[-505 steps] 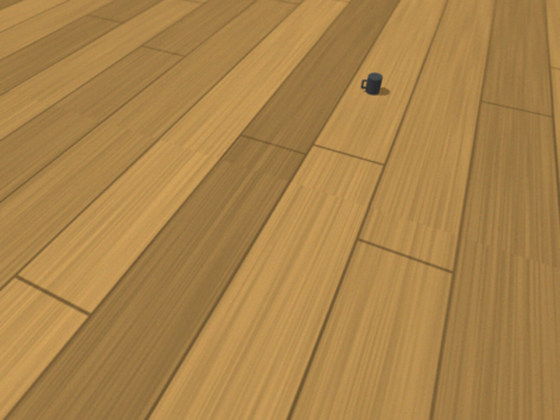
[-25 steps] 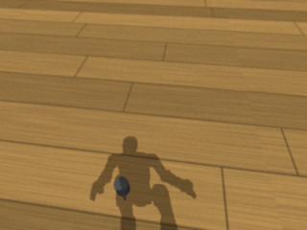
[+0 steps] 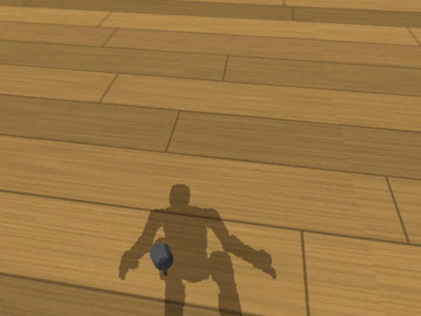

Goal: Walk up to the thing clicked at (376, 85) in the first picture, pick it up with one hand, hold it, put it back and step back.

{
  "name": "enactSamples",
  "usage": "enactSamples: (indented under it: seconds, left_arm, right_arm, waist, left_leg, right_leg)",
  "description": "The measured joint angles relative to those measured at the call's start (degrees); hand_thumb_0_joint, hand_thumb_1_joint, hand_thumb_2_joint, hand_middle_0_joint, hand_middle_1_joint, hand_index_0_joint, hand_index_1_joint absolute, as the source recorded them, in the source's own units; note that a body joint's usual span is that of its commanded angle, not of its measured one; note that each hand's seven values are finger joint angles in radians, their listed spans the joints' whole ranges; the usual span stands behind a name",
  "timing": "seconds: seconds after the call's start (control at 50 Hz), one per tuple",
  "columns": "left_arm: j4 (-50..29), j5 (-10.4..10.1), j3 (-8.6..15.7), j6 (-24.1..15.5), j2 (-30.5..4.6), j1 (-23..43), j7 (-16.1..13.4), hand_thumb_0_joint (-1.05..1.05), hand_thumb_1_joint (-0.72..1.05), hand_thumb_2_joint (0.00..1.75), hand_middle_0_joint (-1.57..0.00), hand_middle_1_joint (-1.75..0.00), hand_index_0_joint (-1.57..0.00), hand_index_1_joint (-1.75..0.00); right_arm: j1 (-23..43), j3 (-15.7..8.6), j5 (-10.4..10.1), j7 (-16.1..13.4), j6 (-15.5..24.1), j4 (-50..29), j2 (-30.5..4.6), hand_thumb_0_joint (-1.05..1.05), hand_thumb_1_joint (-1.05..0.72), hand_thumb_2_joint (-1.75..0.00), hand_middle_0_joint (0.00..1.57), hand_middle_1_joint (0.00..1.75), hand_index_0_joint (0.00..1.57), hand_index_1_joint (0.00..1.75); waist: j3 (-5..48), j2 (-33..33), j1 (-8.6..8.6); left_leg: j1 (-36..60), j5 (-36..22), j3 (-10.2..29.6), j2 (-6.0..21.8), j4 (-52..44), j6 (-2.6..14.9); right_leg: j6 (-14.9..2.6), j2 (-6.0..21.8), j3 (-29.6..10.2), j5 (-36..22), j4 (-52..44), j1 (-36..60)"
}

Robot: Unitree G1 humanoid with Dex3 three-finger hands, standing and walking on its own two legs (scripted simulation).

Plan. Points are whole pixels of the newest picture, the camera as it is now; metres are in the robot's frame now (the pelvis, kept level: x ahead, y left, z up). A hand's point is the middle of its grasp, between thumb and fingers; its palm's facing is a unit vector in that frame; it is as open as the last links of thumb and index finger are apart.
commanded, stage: walk up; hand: left
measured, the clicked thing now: (162, 260) +0.44 +0.25 -0.72
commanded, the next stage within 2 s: none
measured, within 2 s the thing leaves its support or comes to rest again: neither
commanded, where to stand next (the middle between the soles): +0.08 +0.01 m, yaw +1 degrees
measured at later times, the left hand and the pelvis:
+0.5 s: hand out of the picture +0.12 +0.24 -0.15, palm faces +0.01 -0.93 -0.36, open 7.4 cm; pelvis +0.04 -0.02 +0.00, yaw +0 degrees
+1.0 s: hand out of the picture +0.14 +0.25 -0.15, palm faces +0.00 -0.93 -0.35, open 7.4 cm; pelvis +0.04 -0.01 +0.00, yaw +2 degrees
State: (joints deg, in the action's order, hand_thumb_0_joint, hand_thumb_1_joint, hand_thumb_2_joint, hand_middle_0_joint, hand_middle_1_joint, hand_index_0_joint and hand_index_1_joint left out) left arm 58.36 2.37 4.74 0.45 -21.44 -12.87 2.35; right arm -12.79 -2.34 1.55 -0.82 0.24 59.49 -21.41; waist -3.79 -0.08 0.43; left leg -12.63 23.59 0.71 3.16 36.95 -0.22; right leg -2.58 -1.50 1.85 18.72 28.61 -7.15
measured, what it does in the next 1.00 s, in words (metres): steps on the spot: left foot, then right foot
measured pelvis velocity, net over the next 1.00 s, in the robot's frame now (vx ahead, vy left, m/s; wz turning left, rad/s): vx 0.04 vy -0.01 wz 0.03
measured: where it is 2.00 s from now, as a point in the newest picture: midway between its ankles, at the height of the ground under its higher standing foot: outside the picture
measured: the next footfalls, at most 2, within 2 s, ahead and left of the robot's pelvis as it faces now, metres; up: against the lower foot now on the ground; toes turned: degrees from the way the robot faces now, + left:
left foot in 0.20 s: +0.12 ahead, +0.12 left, +0.00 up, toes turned +1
right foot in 0.42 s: +0.07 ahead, -0.15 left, +0.00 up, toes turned +1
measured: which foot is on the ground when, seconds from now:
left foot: up 0.00-0.18, down 0.20-1.00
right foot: down 0.00-0.24, up 0.26-0.40, down 0.42-1.00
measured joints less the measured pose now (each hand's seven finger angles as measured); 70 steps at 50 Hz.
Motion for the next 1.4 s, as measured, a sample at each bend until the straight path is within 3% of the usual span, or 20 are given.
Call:
enactSamples:
  seconds: [0.04, 0.08, 0.16, 0.22, 0.24, 0.3, 0.34, 0.38, 0.44, 0.5, 0.56, 0.94, 1.4]
  left_arm:
    - [-1.4, -0.2, -0.2, 0.0, 0.7, -1.0, -0.1, 0.01, 0.9, 0.9, -0.2, -0.3, -0.2, -0.3]
    - [-2.4, -0.5, -0.5, 0.0, 1.3, -1.8, -0.4, 0.01, 0.9, 0.9, -0.21, -0.3, -0.2, -0.3]
    - [-3.9, -0.9, -1.3, 0.2, 1.3, -2.5, -1.0, 0.01, 0.9, 0.9, -0.21, -0.3, -0.2, -0.3]
    - [-4.1, -2.0, -1.9, 0.8, 0.8, -1.8, -1.4, 0.01, 0.9, 0.9, -0.21, -0.3, -0.2, -0.3]
    - [-3.9, -2.5, -1.9, 1.3, 0.6, -1.0, -1.6, 0.01, 0.9, 0.9, -0.21, -0.3, -0.2, -0.3]
    - [-3.5, -2.8, -2.1, 2.2, 0.7, 1.1, -2.0, 0.01, 0.9, 0.9, -0.21, -0.3, -0.2, -0.3]
    - [-3.2, -2.9, -2.2, 2.0, 0.6, 2.2, -1.9, 0.01, 0.9, 0.9, -0.21, -0.3, -0.2, -0.3]
    - [-2.9, -3.0, -2.4, 1.3, 0.6, 3.2, -1.8, 0.01, 0.9, 0.9, -0.21, -0.3, -0.2, -0.3]
    - [-1.8, -2.6, -2.4, -0.2, 0.5, 4.4, -2.1, 0.01, 0.9, 0.9, -0.21, -0.3, -0.2, -0.3]
    - [-0.6, -2.1, -3.0, -0.6, 0.9, 4.8, -2.2, 0.01, 0.9, 0.9, -0.21, -0.3, -0.2, -0.3]
    - [0.0, -2.0, -3.4, -0.7, 1.2, 5.6, -2.1, 0.01, 0.9, 0.9, -0.21, -0.3, -0.2, -0.3]
    - [2.0, -2.1, -3.2, -0.1, -0.1, 10.1, -2.2, 0.01, 0.9, 0.9, -0.21, -0.3, -0.2, -0.3]
    - [4.3, -1.5, -2.9, -0.5, 0.5, 5.6, -1.9, 0.01, 0.9, 0.9, -0.21, -0.3, -0.2, -0.3]
  right_arm:
    - [-0.3, -0.1, -0.2, -0.2, -0.2, -0.9, -0.6, 0.0, -0.91, -0.9, 0.2, 0.3, 0.21, 0.3]
    - [-0.2, -0.1, -0.3, -0.3, 0.0, -1.9, -1.0, 0.01, -0.91, -0.9, 0.2, 0.3, 0.21, 0.3]
    - [1.0, 0.1, -0.3, 0.0, 0.5, -3.9, -0.9, 0.0, -0.91, -0.9, 0.2, 0.3, 0.2, 0.3]
    - [2.0, 0.0, 0.0, -0.2, 1.3, -4.7, -0.2, 0.0, -0.91, -0.9, 0.2, 0.3, 0.2, 0.3]
    - [2.6, 0.0, 0.2, -0.4, 1.4, -4.8, 0.5, 0.0, -0.91, -0.9, 0.2, 0.3, 0.2, 0.3]
    - [3.6, 0.8, -0.2, -0.4, 1.5, -5.3, 1.6, 0.0, -0.91, -0.9, 0.2, 0.3, 0.21, 0.3]
    - [4.4, 1.4, -0.1, -0.4, 1.5, -5.4, 2.1, 0.0, -0.91, -0.9, 0.2, 0.3, 0.21, 0.3]
    - [5.5, 1.9, -0.1, -0.2, 1.4, -5.4, 2.2, 0.0, -0.91, -0.9, 0.2, 0.3, 0.21, 0.3]
    - [7.5, 2.2, -0.8, 0.4, 0.5, -5.0, 2.1, 0.0, -0.91, -0.9, 0.2, 0.3, 0.21, 0.3]
    - [8.3, 1.8, -1.4, 1.0, -0.9, -4.3, 1.8, 0.0, -0.91, -0.9, 0.2, 0.3, 0.21, 0.3]
    - [8.5, 1.1, -1.4, 1.4, -1.2, -3.4, 0.8, 0.0, -0.91, -0.9, 0.2, 0.3, 0.21, 0.3]
    - [7.7, 0.7, -1.0, 2.2, -2.0, 1.4, 0.3, 0.0, -0.91, -0.9, 0.2, 0.3, 0.2, 0.3]
    - [8.4, 0.6, -0.8, 2.6, -1.9, 1.6, 1.2, 0.0, -0.91, -0.9, 0.2, 0.3, 0.21, 0.3]
  waist:
    - [-0.8, 0.2, 0.75]
    - [-1.8, 0.6, 1.1]
    - [-3.8, 0.3, 1.4]
    - [-4.8, -0.8, 1.1]
    - [-5.2, -1.8, 1.11]
    - [-4.8, -2.3, 0.6]
    - [-4.2, -2.2, 0.5]
    - [-3.8, -1.8, 0.5]
    - [-3.8, -0.6, 0.48]
    - [-2.7, 0.8, -0.13]
    - [-2.5, 1.9, -0.5]
    - [-3.0, -0.1, -1.28]
    - [-0.8, 0.9, -0.16]
  left_leg:
    - [-3.1, 4.1, 0.4, -1.6, 7.6, 0.55]
    - [-5.2, 3.9, 0.2, -2.3, 10.3, 0.85]
    - [-5.7, -0.4, -1.3, -2.2, 3.1, 1.13]
    - [-3.0, -13.1, -2.2, -2.8, -6.3, 1.49]
    - [-2.7, -12.8, -2.6, -3.4, -6.0, 1.41]
    - [-2.1, -10.7, -2.3, -3.3, -5.7, 1.57]
    - [-1.6, -10.6, -2.3, -2.8, -6.4, 1.17]
    - [-1.4, -10.4, -2.3, -2.2, -6.3, 0.62]
    - [-1.9, -8.9, -1.9, -1.2, -3.9, -0.5]
    - [-1.9, -6.6, -0.4, -1.4, -3.7, -0.63]
    - [-1.0, -10.7, 0.1, -1.8, -6.0, -0.74]
    - [0.2, -12.8, 0.3, -2.5, -10.6, -0.38]
    - [-0.6, -15.1, 1.4, -2.7, -12.6, -0.36]
  right_leg:
    - [-0.35, 0.0, -0.1, -0.2, -1.5, 1.1]
    - [-0.43, -0.2, -0.1, -0.8, -3.4, 2.3]
    - [-0.26, -0.7, 0.0, 0.0, -3.4, 3.2]
    - [0.3, 0.0, 0.3, 3.9, 3.3, 1.5]
    - [0.57, 0.4, -0.8, 4.2, 7.0, 0.2]
    - [1.11, -0.4, -3.8, 12.6, 17.0, -4.0]
    - [1.04, 0.1, -4.6, 13.9, 17.7, -5.4]
    - [1.29, 1.5, -4.4, 11.3, 12.9, -5.1]
    - [2.66, 2.5, -3.6, -1.4, 3.1, -2.7]
    - [3.23, 2.2, -2.7, -0.6, 2.9, -2.3]
    - [3.32, 2.5, -2.3, 0.0, 2.8, -2.1]
    - [4.04, 3.2, -1.9, -3.3, -2.6, -0.3]
    - [4.14, 3.3, -0.8, -5.5, -5.0, -0.6]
